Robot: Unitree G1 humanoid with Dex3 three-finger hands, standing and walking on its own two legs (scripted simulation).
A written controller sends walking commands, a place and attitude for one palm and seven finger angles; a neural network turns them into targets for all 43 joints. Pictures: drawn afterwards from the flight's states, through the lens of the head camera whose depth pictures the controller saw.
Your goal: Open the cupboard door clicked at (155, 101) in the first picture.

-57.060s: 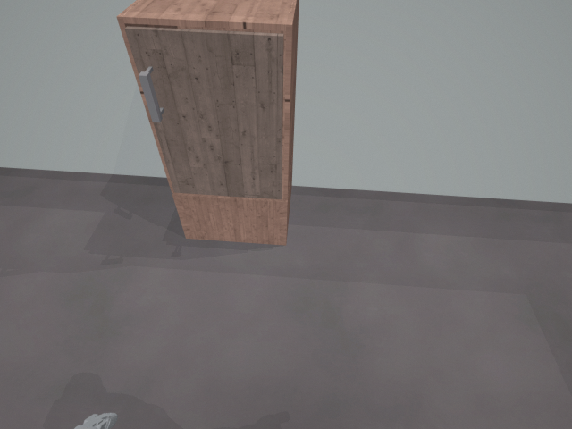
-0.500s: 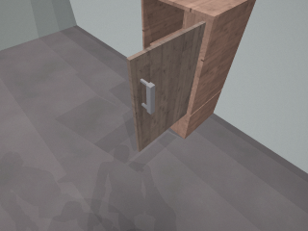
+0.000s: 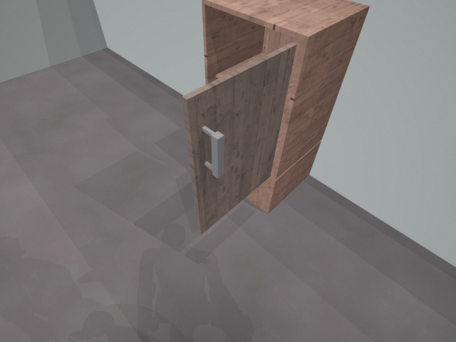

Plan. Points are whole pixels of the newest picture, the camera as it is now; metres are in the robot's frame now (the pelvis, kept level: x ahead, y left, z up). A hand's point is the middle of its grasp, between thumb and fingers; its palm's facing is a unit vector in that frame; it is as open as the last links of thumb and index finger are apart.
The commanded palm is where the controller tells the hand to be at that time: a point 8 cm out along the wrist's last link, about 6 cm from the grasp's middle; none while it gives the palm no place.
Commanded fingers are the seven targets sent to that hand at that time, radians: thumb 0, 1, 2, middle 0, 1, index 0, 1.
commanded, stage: let the arm hang, fingers relaxed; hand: left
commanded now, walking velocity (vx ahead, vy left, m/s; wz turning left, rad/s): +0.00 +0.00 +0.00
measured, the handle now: (212, 152) +0.58 +0.07 -0.04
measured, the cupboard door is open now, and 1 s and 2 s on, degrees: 90 90 90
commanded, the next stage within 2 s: look to check the result in 0.02 s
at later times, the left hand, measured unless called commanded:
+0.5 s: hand out of the picture -0.01 +0.15 -0.17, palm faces +0.05 -0.98 -0.17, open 7.3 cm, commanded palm none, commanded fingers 0.00 0.90 0.90 -0.20 -0.30 -0.20 -0.30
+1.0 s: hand out of the picture +0.01 +0.13 -0.17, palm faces +0.05 -0.98 -0.17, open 7.3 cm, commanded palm none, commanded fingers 0.00 0.90 0.90 -0.20 -0.30 -0.20 -0.30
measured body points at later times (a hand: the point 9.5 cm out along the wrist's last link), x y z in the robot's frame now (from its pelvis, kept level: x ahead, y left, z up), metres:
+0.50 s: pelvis +0.02 -0.01 +0.00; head +0.03 -0.01 +0.45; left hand -0.01 +0.20 -0.16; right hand +0.01 -0.22 -0.16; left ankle +0.06 +0.10 -0.74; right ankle -0.02 -0.11 -0.74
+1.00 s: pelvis +0.04 -0.02 +0.00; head +0.05 -0.03 +0.45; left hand +0.01 +0.19 -0.16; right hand +0.03 -0.24 -0.16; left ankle +0.06 +0.10 -0.74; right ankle -0.02 -0.11 -0.74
